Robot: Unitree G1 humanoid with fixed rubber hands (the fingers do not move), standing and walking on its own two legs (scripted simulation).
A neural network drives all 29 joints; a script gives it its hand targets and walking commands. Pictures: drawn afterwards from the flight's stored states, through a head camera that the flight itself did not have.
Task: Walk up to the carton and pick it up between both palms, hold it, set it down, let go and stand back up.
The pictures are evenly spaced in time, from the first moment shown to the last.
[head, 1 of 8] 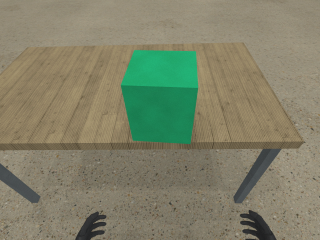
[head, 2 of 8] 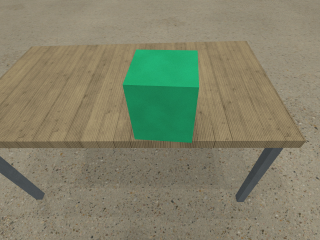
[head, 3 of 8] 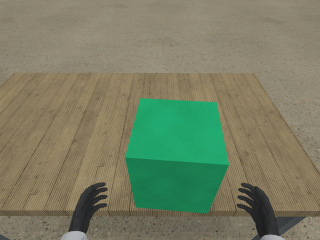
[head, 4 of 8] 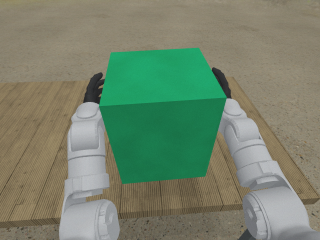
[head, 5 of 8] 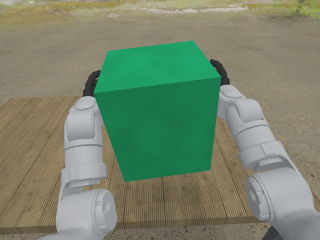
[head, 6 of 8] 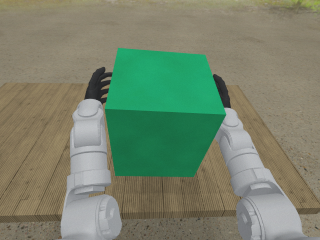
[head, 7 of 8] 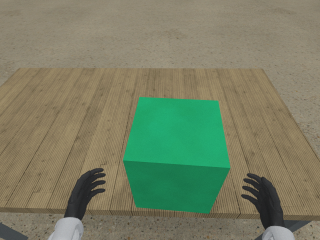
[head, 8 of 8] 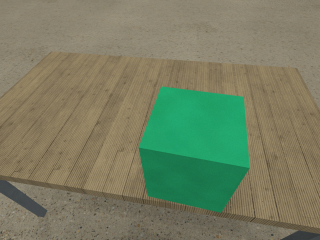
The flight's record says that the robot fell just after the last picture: no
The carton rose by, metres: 0.21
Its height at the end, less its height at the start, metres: +0.00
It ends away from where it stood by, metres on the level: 0.01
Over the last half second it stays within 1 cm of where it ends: yes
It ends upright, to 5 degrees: yes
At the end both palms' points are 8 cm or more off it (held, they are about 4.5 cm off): yes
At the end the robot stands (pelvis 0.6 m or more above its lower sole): yes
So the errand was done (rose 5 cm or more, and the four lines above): yes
